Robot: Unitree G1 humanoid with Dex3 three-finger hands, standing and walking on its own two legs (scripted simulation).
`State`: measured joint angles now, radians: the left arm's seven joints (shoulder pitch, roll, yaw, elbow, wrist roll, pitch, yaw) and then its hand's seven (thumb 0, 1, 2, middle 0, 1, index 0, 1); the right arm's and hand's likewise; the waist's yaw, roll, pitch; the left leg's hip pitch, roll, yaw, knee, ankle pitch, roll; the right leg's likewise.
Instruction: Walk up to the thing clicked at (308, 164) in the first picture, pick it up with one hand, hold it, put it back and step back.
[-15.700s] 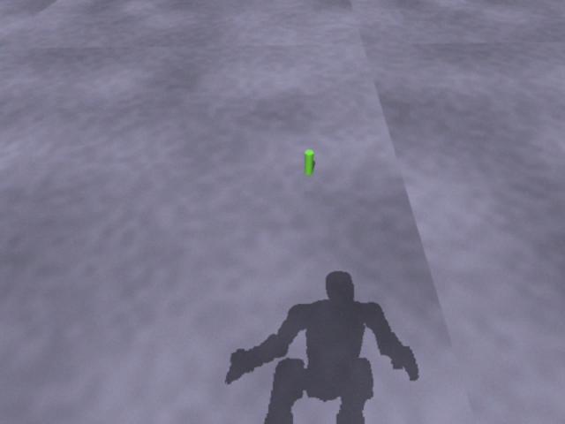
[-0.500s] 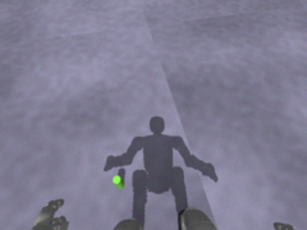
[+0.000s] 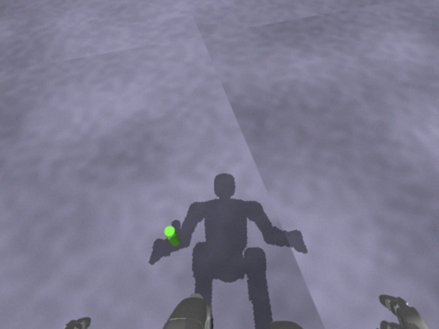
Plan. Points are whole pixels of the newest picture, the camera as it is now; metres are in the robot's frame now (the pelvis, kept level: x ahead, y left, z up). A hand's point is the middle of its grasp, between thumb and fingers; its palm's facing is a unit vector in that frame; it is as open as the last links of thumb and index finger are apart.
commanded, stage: walk up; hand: left
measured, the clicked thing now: (172, 236) +0.51 +0.26 -0.68
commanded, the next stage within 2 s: stand in 1.40 s
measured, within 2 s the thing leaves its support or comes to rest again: neither
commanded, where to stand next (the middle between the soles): +0.18 +0.02 m, yaw +4 degrees
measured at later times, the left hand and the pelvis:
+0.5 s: hand out of the picture -0.07 +0.25 -0.14, palm faces +0.04 -0.93 -0.37, open 7.4 cm; pelvis -0.12 -0.02 +0.01, yaw +1 degrees
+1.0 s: hand out of the picture -0.04 +0.25 -0.13, palm faces +0.08 -0.93 -0.36, open 7.4 cm; pelvis -0.10 -0.02 +0.02, yaw +4 degrees
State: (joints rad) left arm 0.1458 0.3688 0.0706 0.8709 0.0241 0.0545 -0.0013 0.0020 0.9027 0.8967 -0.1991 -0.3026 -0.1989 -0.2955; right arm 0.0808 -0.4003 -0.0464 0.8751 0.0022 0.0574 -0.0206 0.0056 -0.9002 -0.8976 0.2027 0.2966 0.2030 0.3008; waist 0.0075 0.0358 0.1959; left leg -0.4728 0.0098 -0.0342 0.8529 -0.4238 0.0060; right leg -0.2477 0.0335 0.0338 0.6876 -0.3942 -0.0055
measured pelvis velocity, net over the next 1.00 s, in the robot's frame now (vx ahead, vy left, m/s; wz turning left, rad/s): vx -0.10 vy -0.02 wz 0.07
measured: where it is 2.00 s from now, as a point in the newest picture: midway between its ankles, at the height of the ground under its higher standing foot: outside the picture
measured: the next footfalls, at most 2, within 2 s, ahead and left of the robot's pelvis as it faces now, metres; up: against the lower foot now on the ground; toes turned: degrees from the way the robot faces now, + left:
left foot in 0.20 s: -0.06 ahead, +0.11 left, +0.00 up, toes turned +2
right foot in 0.48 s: -0.08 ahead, -0.15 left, +0.00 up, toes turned +4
